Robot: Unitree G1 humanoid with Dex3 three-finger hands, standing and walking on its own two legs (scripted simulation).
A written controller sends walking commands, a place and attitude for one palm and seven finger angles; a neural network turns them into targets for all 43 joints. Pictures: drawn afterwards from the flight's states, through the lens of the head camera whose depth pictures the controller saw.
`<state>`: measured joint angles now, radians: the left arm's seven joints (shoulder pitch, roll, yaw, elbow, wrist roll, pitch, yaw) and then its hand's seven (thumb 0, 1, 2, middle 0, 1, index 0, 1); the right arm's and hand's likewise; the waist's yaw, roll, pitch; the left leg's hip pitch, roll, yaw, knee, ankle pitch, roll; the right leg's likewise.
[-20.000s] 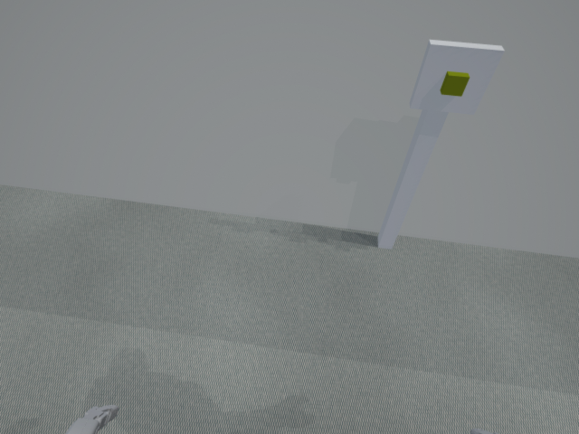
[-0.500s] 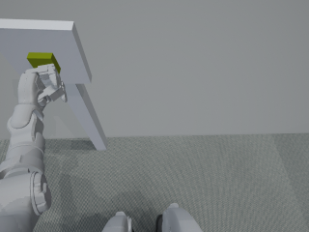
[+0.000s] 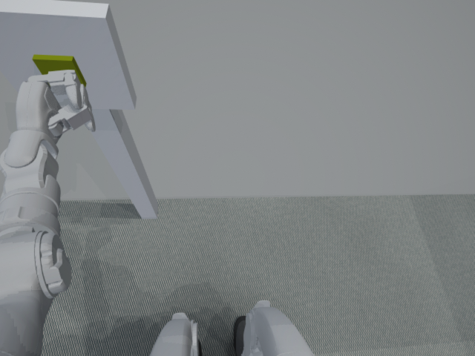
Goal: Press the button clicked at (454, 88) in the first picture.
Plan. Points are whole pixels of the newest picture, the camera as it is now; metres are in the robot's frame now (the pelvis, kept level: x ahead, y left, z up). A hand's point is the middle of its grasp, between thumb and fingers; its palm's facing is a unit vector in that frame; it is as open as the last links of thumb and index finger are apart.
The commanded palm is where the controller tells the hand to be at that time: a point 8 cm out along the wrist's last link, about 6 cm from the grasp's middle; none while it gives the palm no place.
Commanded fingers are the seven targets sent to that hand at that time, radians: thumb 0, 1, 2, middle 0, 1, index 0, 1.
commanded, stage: hold the button down briefly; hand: left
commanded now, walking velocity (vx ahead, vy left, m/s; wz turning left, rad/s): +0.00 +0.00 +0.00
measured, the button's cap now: (62, 67) +0.55 +0.25 +0.10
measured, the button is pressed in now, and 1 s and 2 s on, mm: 12 0 0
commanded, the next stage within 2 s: pull the fist back off the button in 0.22 s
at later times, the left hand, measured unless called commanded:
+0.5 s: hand (85, 110) +0.49 +0.21 +0.07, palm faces +0.03 -1.00 -0.03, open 2.8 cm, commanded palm +0.48 +0.24 +0.07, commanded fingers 0.00 0.90 0.90 -1.30 -1.50 -1.30 -1.50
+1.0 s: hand (91, 133) +0.45 +0.20 +0.07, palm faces +0.00 -1.00 -0.03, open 3.1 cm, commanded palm +0.41 +0.25 +0.07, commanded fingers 0.00 0.90 0.90 -1.30 -1.50 -1.30 -1.50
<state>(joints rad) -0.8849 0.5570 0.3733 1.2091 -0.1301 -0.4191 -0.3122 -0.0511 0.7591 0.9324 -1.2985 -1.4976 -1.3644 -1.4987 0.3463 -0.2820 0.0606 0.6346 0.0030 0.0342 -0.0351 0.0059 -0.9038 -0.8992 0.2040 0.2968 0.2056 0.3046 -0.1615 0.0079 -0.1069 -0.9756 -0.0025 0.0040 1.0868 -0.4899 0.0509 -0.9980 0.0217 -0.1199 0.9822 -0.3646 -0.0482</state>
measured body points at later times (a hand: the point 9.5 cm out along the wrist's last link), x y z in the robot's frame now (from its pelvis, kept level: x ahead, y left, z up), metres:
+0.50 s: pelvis -0.01 +0.00 +0.00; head +0.12 +0.03 +0.42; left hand +0.49 +0.27 +0.07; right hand +0.00 -0.27 -0.11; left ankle +0.01 +0.08 -0.66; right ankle +0.05 -0.10 -0.66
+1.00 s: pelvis +0.03 +0.00 +0.02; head +0.13 +0.01 +0.46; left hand +0.45 +0.25 +0.07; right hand +0.10 -0.26 -0.09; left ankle +0.01 +0.08 -0.66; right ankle +0.05 -0.10 -0.66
